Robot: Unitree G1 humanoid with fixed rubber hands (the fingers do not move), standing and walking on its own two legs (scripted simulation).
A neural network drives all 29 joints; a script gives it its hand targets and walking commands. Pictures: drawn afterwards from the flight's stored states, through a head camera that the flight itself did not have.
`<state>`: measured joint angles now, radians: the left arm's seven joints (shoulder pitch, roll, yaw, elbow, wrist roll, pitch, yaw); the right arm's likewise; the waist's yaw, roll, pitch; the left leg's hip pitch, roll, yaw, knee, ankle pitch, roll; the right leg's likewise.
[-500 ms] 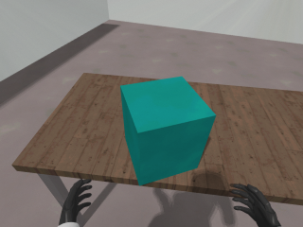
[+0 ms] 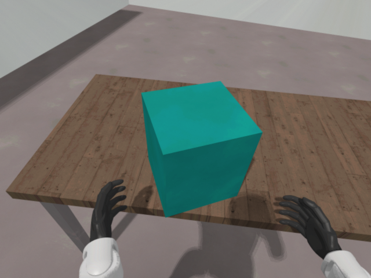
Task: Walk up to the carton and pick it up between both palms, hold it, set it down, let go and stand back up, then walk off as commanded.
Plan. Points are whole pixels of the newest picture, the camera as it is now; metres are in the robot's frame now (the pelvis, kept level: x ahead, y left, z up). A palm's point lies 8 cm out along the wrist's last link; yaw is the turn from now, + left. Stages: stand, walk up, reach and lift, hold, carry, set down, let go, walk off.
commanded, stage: reach and lift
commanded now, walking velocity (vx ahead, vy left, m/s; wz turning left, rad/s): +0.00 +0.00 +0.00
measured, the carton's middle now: (193, 148) +0.41 +0.03 +0.05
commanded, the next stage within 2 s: none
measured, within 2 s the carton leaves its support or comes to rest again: neither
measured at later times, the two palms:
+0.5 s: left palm (93, 183) +0.25 +0.20 +0.12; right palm (306, 186) +0.31 -0.21 +0.09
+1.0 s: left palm (88, 157) +0.27 +0.21 +0.16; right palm (299, 146) +0.36 -0.18 +0.15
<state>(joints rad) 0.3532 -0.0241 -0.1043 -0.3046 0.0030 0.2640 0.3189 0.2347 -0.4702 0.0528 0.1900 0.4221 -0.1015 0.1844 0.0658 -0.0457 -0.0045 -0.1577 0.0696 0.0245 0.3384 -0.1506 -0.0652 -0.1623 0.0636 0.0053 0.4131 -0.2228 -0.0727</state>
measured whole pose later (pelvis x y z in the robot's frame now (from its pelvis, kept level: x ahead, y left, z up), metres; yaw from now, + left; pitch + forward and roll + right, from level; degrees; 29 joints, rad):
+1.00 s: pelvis -0.01 -0.01 +0.00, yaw +0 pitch -1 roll +1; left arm -0.25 0.03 0.20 -0.35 -0.06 0.87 0.26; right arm -0.47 -0.49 0.14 0.29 0.51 0.35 -0.01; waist 0.07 -0.01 -0.01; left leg -0.17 0.08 0.01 0.29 -0.11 -0.07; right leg -0.17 0.08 0.00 0.36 -0.18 -0.08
